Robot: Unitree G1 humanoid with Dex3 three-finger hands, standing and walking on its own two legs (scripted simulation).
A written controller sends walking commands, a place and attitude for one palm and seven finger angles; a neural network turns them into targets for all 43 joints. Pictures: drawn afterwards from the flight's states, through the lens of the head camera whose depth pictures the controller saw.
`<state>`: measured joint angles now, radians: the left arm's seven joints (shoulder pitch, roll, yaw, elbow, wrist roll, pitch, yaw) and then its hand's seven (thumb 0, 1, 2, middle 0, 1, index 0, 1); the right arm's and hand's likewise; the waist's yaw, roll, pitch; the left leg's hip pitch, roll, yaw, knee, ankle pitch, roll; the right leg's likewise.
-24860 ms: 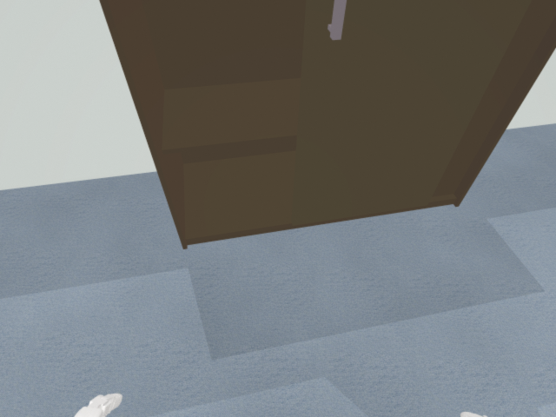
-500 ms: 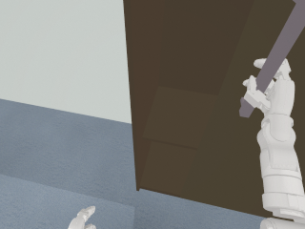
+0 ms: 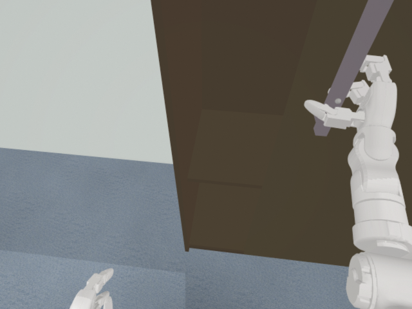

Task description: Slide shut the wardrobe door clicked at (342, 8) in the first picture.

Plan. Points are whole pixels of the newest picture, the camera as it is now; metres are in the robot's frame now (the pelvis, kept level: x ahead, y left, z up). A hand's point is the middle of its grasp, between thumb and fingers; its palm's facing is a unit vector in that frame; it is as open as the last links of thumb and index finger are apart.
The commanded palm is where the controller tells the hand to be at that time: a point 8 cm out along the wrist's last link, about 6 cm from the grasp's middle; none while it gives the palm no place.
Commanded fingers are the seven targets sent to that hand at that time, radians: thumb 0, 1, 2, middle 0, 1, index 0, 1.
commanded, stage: loosen the grip on the handle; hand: right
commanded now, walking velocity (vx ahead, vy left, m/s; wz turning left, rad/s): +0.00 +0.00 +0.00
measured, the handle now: (344, 64) +0.48 -0.20 +0.26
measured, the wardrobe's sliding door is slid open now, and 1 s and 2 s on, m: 0.26 0.26 0.26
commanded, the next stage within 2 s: slip the hand off the handle in 0.30 s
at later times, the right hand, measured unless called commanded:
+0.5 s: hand (334, 101) +0.44 -0.19 +0.21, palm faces +0.08 +0.99 -0.08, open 14.7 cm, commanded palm +0.42 -0.25 +0.22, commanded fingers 0.00 0.55 -0.20 0.25 1.15 0.25 1.15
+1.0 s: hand (377, 107) +0.44 -0.26 +0.21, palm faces +0.18 +0.98 -0.12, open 14.7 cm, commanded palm +0.41 -0.30 +0.22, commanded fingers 0.00 0.55 -0.20 0.25 1.15 0.25 1.15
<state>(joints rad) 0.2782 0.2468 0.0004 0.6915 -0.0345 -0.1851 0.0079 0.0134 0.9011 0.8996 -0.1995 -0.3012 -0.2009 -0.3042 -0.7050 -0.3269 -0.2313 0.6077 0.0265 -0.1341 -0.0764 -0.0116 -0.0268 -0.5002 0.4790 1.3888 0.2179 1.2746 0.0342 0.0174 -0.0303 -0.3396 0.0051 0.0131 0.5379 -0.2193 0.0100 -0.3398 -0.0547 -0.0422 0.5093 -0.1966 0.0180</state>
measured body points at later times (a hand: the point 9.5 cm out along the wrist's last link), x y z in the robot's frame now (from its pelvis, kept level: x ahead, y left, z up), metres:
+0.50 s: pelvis +0.04 -0.01 +0.00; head +0.05 -0.01 +0.45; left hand +0.18 +0.24 -0.09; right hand +0.43 -0.24 +0.22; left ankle +0.04 +0.11 -0.73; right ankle +0.05 -0.14 -0.73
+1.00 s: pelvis +0.03 -0.02 +0.00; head +0.05 -0.03 +0.45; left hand +0.14 +0.23 -0.11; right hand +0.42 -0.32 +0.22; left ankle +0.04 +0.11 -0.73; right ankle +0.05 -0.14 -0.73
